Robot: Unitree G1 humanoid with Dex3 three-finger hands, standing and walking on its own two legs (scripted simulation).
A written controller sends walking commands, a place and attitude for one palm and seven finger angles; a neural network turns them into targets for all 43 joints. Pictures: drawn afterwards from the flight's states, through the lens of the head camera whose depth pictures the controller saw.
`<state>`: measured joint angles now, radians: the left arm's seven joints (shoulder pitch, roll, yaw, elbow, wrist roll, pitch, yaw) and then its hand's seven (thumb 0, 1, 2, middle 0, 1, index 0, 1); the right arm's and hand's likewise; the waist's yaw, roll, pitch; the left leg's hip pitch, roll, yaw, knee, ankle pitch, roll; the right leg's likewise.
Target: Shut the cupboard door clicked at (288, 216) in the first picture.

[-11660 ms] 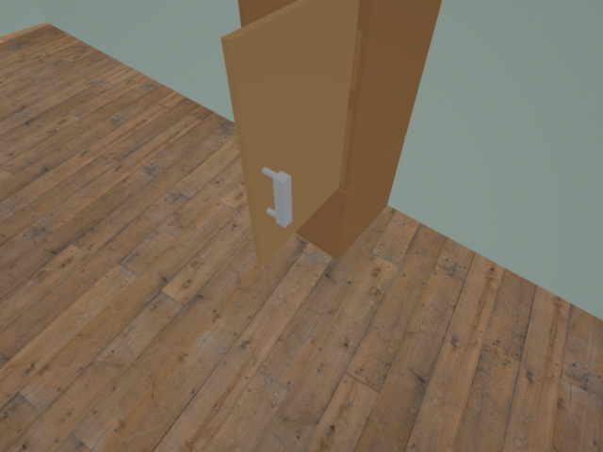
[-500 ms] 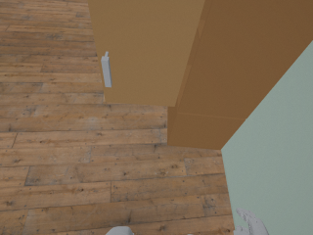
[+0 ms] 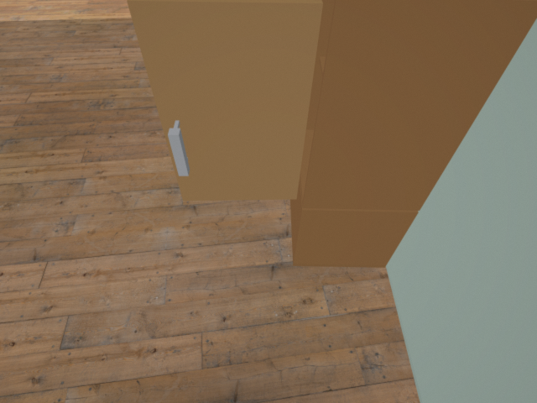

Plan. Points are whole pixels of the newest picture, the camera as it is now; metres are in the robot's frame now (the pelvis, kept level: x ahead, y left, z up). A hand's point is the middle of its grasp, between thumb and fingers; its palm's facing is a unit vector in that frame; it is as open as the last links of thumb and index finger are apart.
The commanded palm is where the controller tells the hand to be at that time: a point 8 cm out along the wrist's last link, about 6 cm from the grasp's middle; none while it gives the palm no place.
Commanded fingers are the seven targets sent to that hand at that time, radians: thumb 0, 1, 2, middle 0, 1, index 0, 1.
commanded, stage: take the last steps up to it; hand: left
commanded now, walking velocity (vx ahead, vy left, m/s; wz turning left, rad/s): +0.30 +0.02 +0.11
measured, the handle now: (180, 148) +0.73 +0.24 -0.10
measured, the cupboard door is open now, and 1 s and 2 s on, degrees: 93 93 93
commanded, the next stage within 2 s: come to a stop and stand still in 0.74 s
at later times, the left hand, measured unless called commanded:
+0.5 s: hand out of the picture -0.01 +0.11 -0.17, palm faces +0.21 -0.96 -0.15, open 7.4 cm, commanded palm none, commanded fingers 0.00 0.90 0.90 -0.20 -0.30 -0.20 -0.30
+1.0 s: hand (170, 281) +0.38 +0.21 -0.17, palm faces +0.04 -0.96 -0.26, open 7.3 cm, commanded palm none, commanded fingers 0.00 0.90 0.90 -0.20 -0.30 -0.20 -0.30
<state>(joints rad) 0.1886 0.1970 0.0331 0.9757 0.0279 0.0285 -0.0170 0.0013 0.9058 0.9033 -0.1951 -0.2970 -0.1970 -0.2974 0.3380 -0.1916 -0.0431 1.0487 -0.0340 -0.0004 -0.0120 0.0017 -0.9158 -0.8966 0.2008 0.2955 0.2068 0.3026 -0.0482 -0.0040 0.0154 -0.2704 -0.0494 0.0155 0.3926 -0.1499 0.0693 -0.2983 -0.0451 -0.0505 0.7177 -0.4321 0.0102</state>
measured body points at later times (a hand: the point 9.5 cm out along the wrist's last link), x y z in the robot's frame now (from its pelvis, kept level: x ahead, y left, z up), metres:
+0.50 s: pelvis +0.14 +0.00 -0.01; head +0.18 -0.01 +0.43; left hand -0.02 +0.17 -0.15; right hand +0.26 -0.22 -0.17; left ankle +0.22 +0.12 -0.72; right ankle -0.03 -0.12 -0.74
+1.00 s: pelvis +0.31 +0.01 -0.01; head +0.34 +0.00 +0.43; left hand +0.38 +0.26 -0.15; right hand +0.30 -0.22 -0.18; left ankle +0.23 +0.11 -0.73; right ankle +0.36 -0.08 -0.74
